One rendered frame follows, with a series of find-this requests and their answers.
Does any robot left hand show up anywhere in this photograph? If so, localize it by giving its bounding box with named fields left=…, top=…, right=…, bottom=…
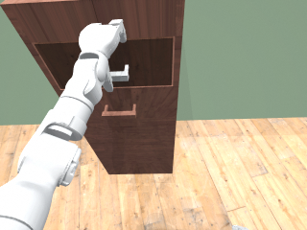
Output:
left=79, top=19, right=127, bottom=92

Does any handle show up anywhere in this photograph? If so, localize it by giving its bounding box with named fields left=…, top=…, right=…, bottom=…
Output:
left=109, top=64, right=130, bottom=81
left=102, top=110, right=136, bottom=120

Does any drawer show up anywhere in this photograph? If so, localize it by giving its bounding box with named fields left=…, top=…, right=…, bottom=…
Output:
left=35, top=36, right=174, bottom=89

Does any cabinet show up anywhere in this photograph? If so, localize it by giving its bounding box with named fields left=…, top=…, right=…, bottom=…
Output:
left=0, top=0, right=185, bottom=174

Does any left robot upper arm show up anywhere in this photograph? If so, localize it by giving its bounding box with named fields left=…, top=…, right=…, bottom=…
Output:
left=0, top=132, right=82, bottom=230

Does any left robot forearm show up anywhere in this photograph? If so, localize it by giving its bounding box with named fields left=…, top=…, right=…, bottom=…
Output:
left=17, top=49, right=108, bottom=173

